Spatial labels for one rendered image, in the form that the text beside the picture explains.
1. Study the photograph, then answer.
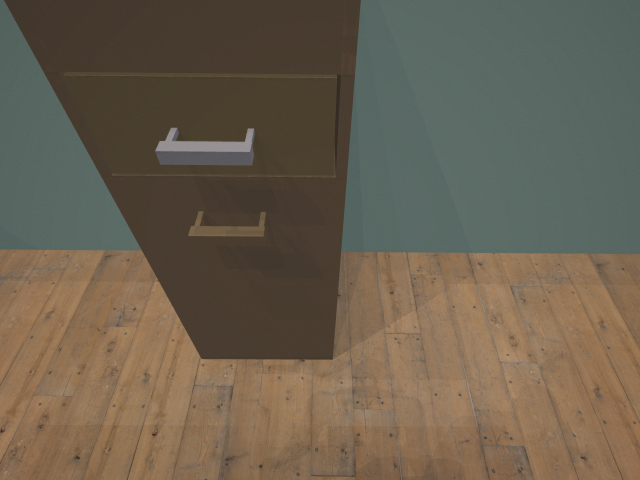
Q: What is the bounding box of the cabinet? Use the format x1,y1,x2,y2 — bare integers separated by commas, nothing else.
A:
4,0,361,360

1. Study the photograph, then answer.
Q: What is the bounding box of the handle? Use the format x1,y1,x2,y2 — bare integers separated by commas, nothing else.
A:
188,226,266,245
155,128,255,165

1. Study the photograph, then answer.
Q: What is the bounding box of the drawer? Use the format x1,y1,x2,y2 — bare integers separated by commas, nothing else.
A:
63,72,337,175

